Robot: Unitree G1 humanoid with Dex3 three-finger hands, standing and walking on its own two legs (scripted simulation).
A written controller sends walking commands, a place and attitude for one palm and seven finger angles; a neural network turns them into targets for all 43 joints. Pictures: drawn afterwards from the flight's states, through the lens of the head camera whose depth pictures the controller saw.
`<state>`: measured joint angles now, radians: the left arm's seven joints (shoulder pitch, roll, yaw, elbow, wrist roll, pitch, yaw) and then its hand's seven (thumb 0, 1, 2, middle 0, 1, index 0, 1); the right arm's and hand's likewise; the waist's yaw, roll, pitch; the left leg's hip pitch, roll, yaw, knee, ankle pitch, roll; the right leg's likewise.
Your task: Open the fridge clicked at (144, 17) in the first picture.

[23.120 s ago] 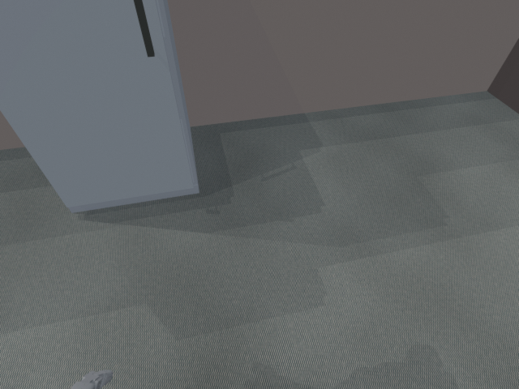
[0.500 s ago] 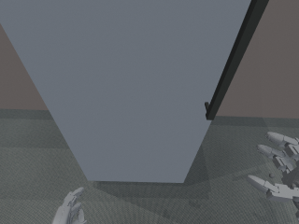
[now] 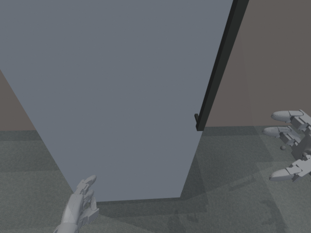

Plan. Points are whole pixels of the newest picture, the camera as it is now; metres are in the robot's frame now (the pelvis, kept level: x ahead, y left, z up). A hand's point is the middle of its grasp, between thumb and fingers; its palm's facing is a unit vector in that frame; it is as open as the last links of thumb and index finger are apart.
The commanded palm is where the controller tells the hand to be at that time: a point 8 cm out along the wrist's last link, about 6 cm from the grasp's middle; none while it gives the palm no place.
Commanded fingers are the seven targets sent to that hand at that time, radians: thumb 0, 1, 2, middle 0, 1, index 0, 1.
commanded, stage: raise the hand to about handle height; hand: right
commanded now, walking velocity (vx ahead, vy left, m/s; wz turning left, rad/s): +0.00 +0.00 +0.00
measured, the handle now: (213, 73) +0.45 -0.15 +0.22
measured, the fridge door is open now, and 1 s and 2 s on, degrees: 0 0 0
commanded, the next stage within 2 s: move the hooked fingers beside the handle in 0.70 s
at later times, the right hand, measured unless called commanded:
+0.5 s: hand (280, 126) +0.28 -0.25 +0.20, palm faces +0.01 +0.99 -0.10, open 13.9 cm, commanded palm +0.25 -0.30 +0.21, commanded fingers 0.00 0.50 -0.30 0.30 1.20 0.30 1.20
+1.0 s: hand (279, 126) +0.29 -0.26 +0.20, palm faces +0.05 +0.99 -0.09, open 14.0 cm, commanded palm +0.26 -0.29 +0.21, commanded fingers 0.00 0.50 -0.30 0.30 1.20 0.30 1.20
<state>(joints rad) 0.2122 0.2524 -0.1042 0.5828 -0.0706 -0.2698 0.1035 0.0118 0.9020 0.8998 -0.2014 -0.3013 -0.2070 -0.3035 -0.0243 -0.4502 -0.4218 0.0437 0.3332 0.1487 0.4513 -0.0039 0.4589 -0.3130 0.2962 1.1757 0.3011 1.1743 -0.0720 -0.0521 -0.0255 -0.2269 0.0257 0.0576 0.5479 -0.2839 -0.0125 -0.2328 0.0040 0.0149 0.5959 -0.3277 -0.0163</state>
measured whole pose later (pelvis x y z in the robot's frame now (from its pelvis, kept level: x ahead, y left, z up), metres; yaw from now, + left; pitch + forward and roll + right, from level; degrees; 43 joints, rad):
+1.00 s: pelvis +0.00 +0.01 +0.00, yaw +0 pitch -3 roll +0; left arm 0.22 0.28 -0.08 0.60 -0.09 -0.22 0.11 0.01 0.90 0.90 -0.20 -0.30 -0.21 -0.30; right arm -0.18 -0.48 -0.45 0.13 0.31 0.24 0.45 -0.01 0.50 -0.30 0.30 1.20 0.30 1.20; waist -0.06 -0.07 -0.02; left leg -0.19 0.02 0.06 0.51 -0.27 0.00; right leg -0.18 0.00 0.02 0.53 -0.30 0.00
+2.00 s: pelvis +0.01 +0.02 +0.01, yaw +2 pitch +0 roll +0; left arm 0.25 0.28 -0.07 0.63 -0.08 -0.17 0.11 0.01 0.90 0.90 -0.20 -0.30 -0.20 -0.30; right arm -0.41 -0.43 -0.38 0.37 0.26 0.15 0.36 -0.01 0.49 -0.30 0.30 1.20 0.30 1.20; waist -0.01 -0.05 -0.03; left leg -0.23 0.01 0.04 0.50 -0.27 0.01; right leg -0.20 -0.01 -0.01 0.50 -0.29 0.00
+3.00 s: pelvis +0.01 +0.01 +0.01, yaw +2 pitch +1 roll +0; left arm 0.25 0.26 -0.08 0.63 -0.08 -0.13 0.11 0.01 0.90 0.90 -0.20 -0.30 -0.21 -0.30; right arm -0.54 -0.44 -0.33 0.52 0.24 0.15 0.33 -0.01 0.50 -0.30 0.30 1.20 0.30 1.20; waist 0.00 -0.04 -0.06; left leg -0.24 0.01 0.03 0.48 -0.25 0.00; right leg -0.21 -0.01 -0.01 0.49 -0.29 0.00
